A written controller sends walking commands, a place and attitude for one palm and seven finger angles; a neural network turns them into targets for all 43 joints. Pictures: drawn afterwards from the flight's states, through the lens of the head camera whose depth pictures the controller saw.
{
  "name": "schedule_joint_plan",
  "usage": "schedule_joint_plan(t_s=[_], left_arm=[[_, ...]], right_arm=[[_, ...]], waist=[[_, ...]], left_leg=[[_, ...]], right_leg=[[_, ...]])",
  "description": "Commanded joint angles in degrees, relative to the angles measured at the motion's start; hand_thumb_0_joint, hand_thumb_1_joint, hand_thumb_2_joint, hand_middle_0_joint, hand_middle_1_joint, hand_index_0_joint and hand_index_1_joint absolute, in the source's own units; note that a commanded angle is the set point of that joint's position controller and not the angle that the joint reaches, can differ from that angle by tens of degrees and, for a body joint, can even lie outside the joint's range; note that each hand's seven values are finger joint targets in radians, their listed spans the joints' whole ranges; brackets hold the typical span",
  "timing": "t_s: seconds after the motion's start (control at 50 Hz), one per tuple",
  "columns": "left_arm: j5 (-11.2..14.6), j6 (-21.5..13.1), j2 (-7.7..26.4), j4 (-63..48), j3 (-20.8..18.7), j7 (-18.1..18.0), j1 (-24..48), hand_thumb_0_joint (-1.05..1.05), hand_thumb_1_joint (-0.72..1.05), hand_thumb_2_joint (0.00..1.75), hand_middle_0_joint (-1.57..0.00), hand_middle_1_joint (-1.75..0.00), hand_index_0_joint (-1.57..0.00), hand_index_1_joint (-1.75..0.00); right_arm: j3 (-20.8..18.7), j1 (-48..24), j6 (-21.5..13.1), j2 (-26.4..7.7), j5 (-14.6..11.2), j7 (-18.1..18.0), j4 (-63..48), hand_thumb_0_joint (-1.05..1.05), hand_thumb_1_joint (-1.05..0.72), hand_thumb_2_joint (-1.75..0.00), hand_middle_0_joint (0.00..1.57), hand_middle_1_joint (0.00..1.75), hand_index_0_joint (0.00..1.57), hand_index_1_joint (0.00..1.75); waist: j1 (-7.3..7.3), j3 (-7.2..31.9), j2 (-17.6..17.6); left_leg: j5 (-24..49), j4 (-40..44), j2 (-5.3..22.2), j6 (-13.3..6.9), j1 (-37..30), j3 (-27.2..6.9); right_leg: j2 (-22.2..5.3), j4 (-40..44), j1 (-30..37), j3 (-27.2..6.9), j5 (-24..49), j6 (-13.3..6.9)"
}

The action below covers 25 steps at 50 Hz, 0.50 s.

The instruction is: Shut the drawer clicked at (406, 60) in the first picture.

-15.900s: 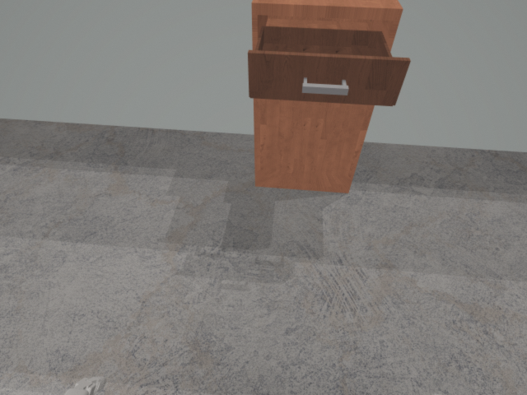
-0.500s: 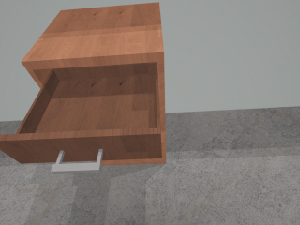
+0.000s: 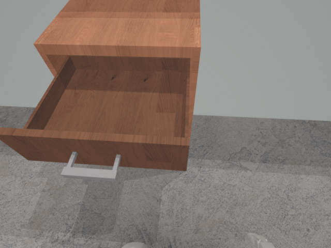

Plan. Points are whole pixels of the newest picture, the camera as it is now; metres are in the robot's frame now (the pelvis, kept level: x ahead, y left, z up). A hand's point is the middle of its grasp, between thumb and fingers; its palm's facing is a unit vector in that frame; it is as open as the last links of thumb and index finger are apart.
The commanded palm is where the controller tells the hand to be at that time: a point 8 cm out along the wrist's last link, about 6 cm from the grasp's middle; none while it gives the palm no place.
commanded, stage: come to a stop and stand still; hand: left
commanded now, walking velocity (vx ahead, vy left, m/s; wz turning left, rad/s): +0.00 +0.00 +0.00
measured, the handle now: (93, 165) +0.28 +0.21 +0.02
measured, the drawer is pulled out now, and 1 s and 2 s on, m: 0.30 0.30 0.29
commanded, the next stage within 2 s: look again from close up in 0.64 s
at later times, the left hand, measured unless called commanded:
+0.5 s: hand out of the picture +0.06 +0.21 -0.16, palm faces -0.01 -0.97 -0.24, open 7.3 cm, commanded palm none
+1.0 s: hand out of the picture +0.00 +0.20 -0.17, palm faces +0.01 -0.98 -0.19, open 7.4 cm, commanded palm none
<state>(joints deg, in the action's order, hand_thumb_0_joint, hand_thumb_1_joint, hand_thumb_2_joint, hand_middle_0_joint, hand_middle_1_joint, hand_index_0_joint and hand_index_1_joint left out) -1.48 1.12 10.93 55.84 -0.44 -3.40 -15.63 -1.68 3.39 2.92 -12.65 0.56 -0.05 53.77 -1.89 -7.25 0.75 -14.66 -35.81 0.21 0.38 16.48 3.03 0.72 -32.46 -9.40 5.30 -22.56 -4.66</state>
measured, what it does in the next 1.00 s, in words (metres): stands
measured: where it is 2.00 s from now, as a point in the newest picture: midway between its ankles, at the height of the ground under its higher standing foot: outside the picture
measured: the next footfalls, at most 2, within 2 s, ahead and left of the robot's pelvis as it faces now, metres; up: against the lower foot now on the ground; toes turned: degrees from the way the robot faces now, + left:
none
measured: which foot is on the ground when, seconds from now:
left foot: down 0.00-1.00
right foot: down 0.00-1.00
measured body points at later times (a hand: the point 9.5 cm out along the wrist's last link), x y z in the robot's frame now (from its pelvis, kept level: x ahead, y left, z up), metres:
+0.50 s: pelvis +0.02 +0.03 +0.01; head +0.04 +0.02 +0.46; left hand +0.06 +0.26 -0.14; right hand +0.01 -0.20 -0.15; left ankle +0.00 +0.13 -0.73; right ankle -0.05 -0.06 -0.73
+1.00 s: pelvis +0.02 +0.04 +0.01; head +0.03 +0.03 +0.46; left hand +0.00 +0.25 -0.15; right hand +0.00 -0.17 -0.16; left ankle +0.00 +0.13 -0.73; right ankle -0.05 -0.06 -0.73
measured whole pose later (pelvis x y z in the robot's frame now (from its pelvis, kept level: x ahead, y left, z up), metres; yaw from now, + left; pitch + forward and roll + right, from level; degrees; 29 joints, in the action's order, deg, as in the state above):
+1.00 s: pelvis +0.02 +0.04 +0.01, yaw -2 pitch -1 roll +1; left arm -0.5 0.0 6.4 64.6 0.8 -3.0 -18.5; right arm -0.1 15.7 -0.6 -7.7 0.2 -2.1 67.0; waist -0.3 -2.0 0.2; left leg -15.1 -24.4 -1.5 -2.6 8.6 5.6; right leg -0.9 -25.0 -5.0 3.1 -19.1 -0.7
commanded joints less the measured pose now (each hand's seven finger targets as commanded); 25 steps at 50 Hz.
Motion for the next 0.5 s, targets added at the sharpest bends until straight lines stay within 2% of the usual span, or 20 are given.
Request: schedule_joint_plan(t_s=[0.0,0.02,0.04,0.06,0.08,0.1,0.12,0.14,0.16,0.18,0.2,0.26,0.3,0.36,0.48], left_arm=[[0.76,-1.40,7.21,-4.68,-1.43,-0.28,-0.16,0.00,0.90,0.90,-0.20,-0.30,-0.20,-0.30],[0.87,-1.34,5.57,-4.46,-1.01,-0.17,-0.86,0.00,0.90,0.90,-0.20,-0.30,-0.20,-0.30],[1.15,-0.90,4.92,-3.57,-0.58,0.02,-1.70,0.00,0.90,0.90,-0.20,-0.30,-0.20,-0.30],[1.17,-0.58,5.18,-2.12,-0.46,0.10,-2.31,0.00,0.90,0.90,-0.20,-0.30,-0.20,-0.30],[1.05,-0.44,5.82,-1.56,-0.50,0.17,-2.48,0.00,0.90,0.90,-0.20,-0.30,-0.20,-0.30],[0.61,-0.69,6.18,-0.84,-0.68,0.13,-3.35,0.00,0.90,0.90,-0.20,-0.30,-0.20,-0.30],[0.45,-1.07,6.92,-0.33,-0.69,0.12,-3.32,0.00,0.90,0.90,-0.20,-0.30,-0.20,-0.30],[0.56,-1.42,7.19,-0.26,-0.62,0.15,-2.24,0.00,0.90,0.90,-0.20,-0.30,-0.20,-0.30],[0.63,-1.68,6.95,-0.04,-0.50,0.18,-1.32,0.00,0.90,0.90,-0.20,-0.30,-0.20,-0.30],[0.77,-1.71,7.28,-0.12,-0.39,0.27,-0.68,0.00,0.90,0.90,-0.20,-0.30,-0.20,-0.30],[0.81,-1.89,6.96,-0.15,-0.37,0.24,-0.84,0.00,0.90,0.90,-0.20,-0.30,-0.20,-0.30],[0.95,-2.02,5.72,0.06,-0.31,0.12,-1.50,0.00,0.90,0.90,-0.20,-0.30,-0.20,-0.30],[1.06,-1.84,5.58,0.42,-0.38,0.14,-1.85,0.00,0.90,0.90,-0.20,-0.30,-0.20,-0.30],[1.11,-1.90,5.03,1.50,-0.39,0.15,-2.55,0.00,0.90,0.90,-0.20,-0.30,-0.20,-0.30],[1.35,-1.68,4.52,2.99,-0.31,0.27,-2.72,0.00,0.90,0.90,-0.20,-0.30,-0.20,-0.30]], right_arm=[[-1.27,10.79,-2.32,-7.90,0.45,-0.58,0.75,0.00,-0.90,-0.90,0.20,0.30,0.20,0.30],[-1.23,10.88,-2.12,-8.33,0.40,-0.76,0.73,0.00,-0.90,-0.90,0.20,0.30,0.20,0.30],[-0.56,7.81,-1.94,-7.17,0.37,-1.17,0.71,0.00,-0.90,-0.90,0.20,0.30,0.20,0.30],[0.00,5.19,-2.03,-5.91,0.33,-1.32,0.63,0.00,-0.90,-0.90,0.20,0.30,0.20,0.30],[0.06,3.59,-2.02,-5.95,0.27,-1.35,-0.08,0.00,-0.90,-0.90,0.20,0.30,0.20,0.30],[0.14,3.23,-1.92,-5.54,0.11,-1.29,-0.13,0.00,-0.90,-0.90,0.20,0.30,0.20,0.30],[0.24,3.87,-1.86,-4.54,-0.11,-1.18,0.06,0.00,-0.90,-0.90,0.20,0.30,0.20,0.30],[0.26,5.12,-1.71,-3.86,-0.15,-1.16,0.63,0.00,-0.90,-0.90,0.20,0.30,0.20,0.30],[0.38,5.88,-1.64,-3.43,-0.08,-1.12,1.48,0.00,-0.90,-0.90,0.20,0.30,0.20,0.30],[0.39,7.13,-1.68,-3.18,0.02,-1.14,2.12,0.00,-0.90,-0.90,0.20,0.30,0.20,0.30],[0.52,8.08,-1.96,-3.36,0.04,-1.09,3.03,0.00,-0.90,-0.90,0.20,0.30,0.20,0.30],[0.64,10.57,-2.81,-3.00,0.00,-1.13,5.24,0.00,-0.90,-0.90,0.20,0.30,0.20,0.30],[0.80,10.93,-3.19,-3.43,-0.01,-1.32,5.92,0.00,-0.90,-0.90,0.20,0.30,0.20,0.30],[1.15,12.41,-3.57,-2.95,-0.10,-1.55,7.17,0.00,-0.90,-0.90,0.20,0.30,0.20,0.30],[1.24,14.71,-3.79,-2.45,-0.20,-1.91,9.19,0.00,-0.90,-0.90,0.20,0.30,0.20,0.30]], waist=[[4.02,12.89,5.93],[3.18,11.95,9.66],[1.28,9.83,10.73],[0.12,8.46,10.67],[-0.46,6.56,8.87],[-0.59,6.13,5.26],[0.25,5.57,-0.06],[1.14,5.47,-4.53],[1.64,4.24,-7.15],[1.94,3.48,-7.83],[2.10,4.65,-6.99],[1.97,6.99,-2.97],[1.57,6.95,-0.53],[1.52,7.17,0.50],[1.49,5.11,1.14]], left_leg=[[28.25,7.30,10.04,-6.18,-21.94,-8.35],[36.35,9.40,14.91,-10.23,-19.06,-11.91],[38.33,11.54,15.30,-11.32,-15.81,-12.06],[35.54,11.99,13.45,-10.24,-11.83,-10.91],[31.50,11.23,11.87,-8.44,-9.37,-9.49],[25.46,8.87,8.89,-6.08,-8.01,-7.59],[18.19,7.30,6.53,-3.96,-7.57,-5.21],[12.19,7.03,5.29,-2.83,-7.48,-4.17],[8.32,7.19,4.66,-2.20,-7.41,-3.33],[7.71,8.44,4.59,-1.89,-7.38,-2.89],[8.63,9.33,4.87,-1.84,-8.24,-2.99],[14.28,11.28,5.96,-2.56,-10.63,-4.14],[17.67,11.73,6.45,-2.90,-11.02,-4.49],[19.48,12.18,6.52,-3.11,-11.27,-4.77],[20.59,13.41,6.85,-3.38,-11.33,-5.09]], right_leg=[[-5.60,-7.18,-10.46,-5.01,23.62,3.32],[-3.12,-9.08,-10.37,-3.29,0.67,4.75],[-3.02,-7.73,-9.76,-4.01,-9.10,5.25],[-4.36,-3.44,-6.39,-4.16,-6.70,5.21],[-4.89,1.72,-4.43,-4.40,-0.88,5.02],[-5.47,7.18,-2.90,-6.15,9.36,4.53],[-7.69,9.48,-2.66,-8.46,16.77,3.64],[-9.76,10.68,-2.51,-10.56,20.12,2.53],[-10.98,11.85,-2.91,-11.47,22.25,1.60],[-10.98,11.62,-2.47,-11.11,24.92,1.08],[-10.63,10.89,-1.71,-10.31,26.50,1.33],[-8.83,9.53,-0.22,-8.05,24.60,2.28],[-8.29,9.24,0.23,-7.61,23.12,2.52],[-8.28,9.49,0.99,-7.50,23.32,2.39],[-7.89,9.91,0.48,-7.02,21.56,2.37]])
